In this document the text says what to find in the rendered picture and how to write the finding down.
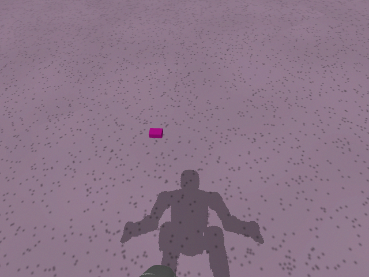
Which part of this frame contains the small box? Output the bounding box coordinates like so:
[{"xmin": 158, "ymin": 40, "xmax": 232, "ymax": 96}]
[{"xmin": 149, "ymin": 128, "xmax": 163, "ymax": 138}]

